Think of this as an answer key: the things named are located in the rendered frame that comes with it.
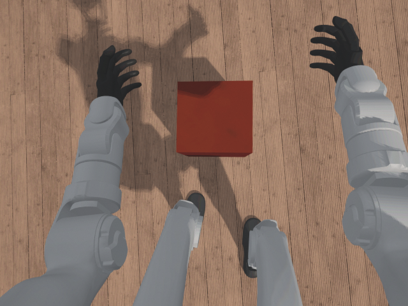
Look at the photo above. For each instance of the left robot hand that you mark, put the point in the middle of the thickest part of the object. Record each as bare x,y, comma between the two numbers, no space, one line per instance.
109,82

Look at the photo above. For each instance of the right robot hand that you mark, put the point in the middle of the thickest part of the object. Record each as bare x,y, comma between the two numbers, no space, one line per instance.
346,46

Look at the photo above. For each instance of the robot right forearm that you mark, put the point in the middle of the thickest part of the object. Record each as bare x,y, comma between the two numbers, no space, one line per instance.
372,135

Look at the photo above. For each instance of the robot right upper arm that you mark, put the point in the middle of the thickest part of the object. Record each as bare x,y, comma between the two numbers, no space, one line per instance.
376,219

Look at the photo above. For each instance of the carton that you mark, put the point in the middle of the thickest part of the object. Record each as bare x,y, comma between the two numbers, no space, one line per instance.
214,118

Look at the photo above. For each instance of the robot left forearm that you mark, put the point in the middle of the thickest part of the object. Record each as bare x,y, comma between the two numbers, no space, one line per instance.
94,188

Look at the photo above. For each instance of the robot left upper arm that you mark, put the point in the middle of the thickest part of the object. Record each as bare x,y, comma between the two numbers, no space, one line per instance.
81,253

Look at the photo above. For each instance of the robot right thigh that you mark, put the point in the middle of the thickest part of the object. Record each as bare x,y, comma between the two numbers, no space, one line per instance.
269,253

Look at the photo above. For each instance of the robot left foot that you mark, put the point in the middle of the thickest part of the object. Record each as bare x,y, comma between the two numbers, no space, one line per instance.
199,201

